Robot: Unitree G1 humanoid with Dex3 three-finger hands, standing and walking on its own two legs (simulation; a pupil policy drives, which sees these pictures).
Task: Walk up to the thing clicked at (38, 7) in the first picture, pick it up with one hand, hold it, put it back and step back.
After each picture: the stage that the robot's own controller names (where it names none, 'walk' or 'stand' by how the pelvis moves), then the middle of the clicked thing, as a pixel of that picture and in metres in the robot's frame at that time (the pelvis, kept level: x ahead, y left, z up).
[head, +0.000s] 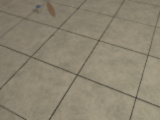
stand; (38, 9) +2.20 +0.61 -0.72
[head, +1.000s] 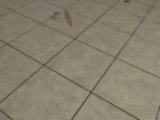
walk; (56, 16) +2.11 +0.25 -0.70
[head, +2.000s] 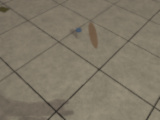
walk; (78, 33) +1.48 +0.05 -0.71
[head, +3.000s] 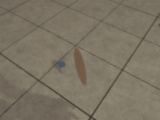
walk; (62, 67) +0.99 +0.14 -0.71
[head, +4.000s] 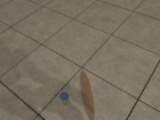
walk; (65, 98) +0.65 +0.18 -0.69
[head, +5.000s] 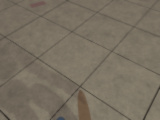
stand; out of the picture +0.48 +0.17 -0.70
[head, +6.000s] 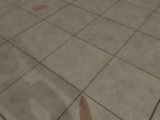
stand; out of the picture +0.44 +0.16 -0.72
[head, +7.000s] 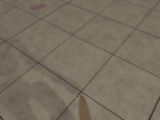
stand; out of the picture +0.43 +0.17 -0.71
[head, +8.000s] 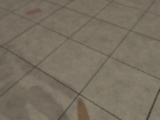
stand; out of the picture +0.43 +0.18 -0.72
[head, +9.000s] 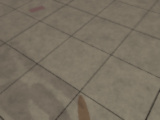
stand; out of the picture +0.45 +0.18 -0.73
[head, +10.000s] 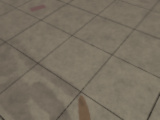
stand; out of the picture +0.44 +0.18 -0.73
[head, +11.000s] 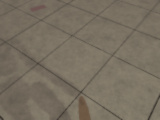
stand; out of the picture +0.44 +0.17 -0.73
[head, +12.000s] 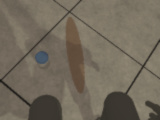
go down; (42, 60) +0.51 +0.18 -0.41
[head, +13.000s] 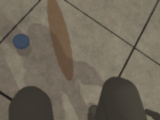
approach; (22, 45) +0.53 +0.20 -0.31
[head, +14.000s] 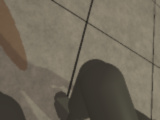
close in; out of the picture +0.52 +0.26 -0.23
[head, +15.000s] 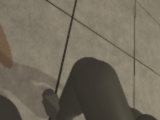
close; out of the picture +0.51 +0.27 -0.23
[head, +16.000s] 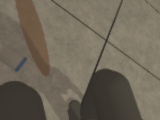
lift; (9, 56) +0.46 +0.17 -0.29
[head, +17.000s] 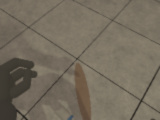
close; (63, 114) +0.40 +0.11 -0.61
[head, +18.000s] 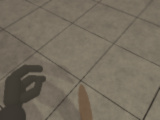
hold; out of the picture +0.35 +0.14 -0.70
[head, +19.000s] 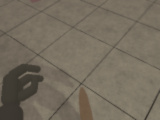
hold; out of the picture +0.33 +0.16 -0.70
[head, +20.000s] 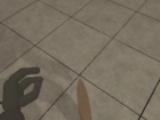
hold; out of the picture +0.32 +0.18 -0.69
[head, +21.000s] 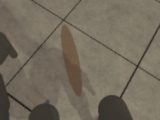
crouch; (37, 99) +0.36 +0.20 -0.47
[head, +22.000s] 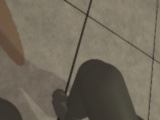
lower; out of the picture +0.34 +0.25 -0.27
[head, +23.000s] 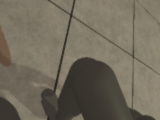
lower; out of the picture +0.33 +0.26 -0.26
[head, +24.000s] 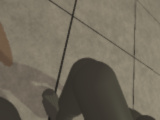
lower; out of the picture +0.33 +0.26 -0.26
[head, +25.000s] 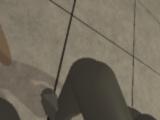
lower; out of the picture +0.33 +0.26 -0.27
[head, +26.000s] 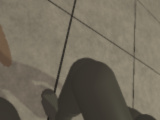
loosen; out of the picture +0.34 +0.26 -0.27
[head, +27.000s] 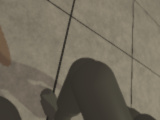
open; out of the picture +0.34 +0.26 -0.27
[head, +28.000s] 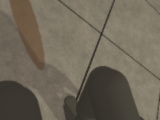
stand; out of the picture +0.35 +0.24 -0.28
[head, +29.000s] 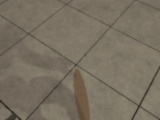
stand; out of the picture +0.31 +0.19 -0.63
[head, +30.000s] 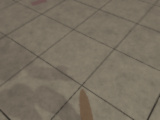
stand; out of the picture +0.30 +0.19 -0.69
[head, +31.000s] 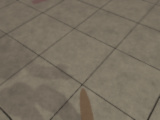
stand; out of the picture +0.30 +0.19 -0.69
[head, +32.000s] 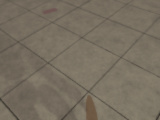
stand; out of the picture +0.31 +0.18 -0.75
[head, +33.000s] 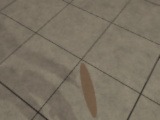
walk; out of the picture +0.37 +0.15 -0.72
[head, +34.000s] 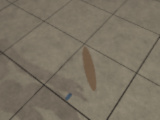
walk; (64, 92) +0.62 +0.16 -0.72
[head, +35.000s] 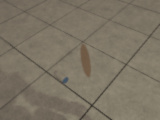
stand; (61, 77) +0.93 +0.24 -0.73
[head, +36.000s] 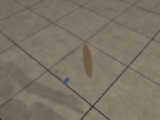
stand; (62, 77) +0.93 +0.19 -0.75
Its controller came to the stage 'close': yes
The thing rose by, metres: 0.01
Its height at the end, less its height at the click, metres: -0.02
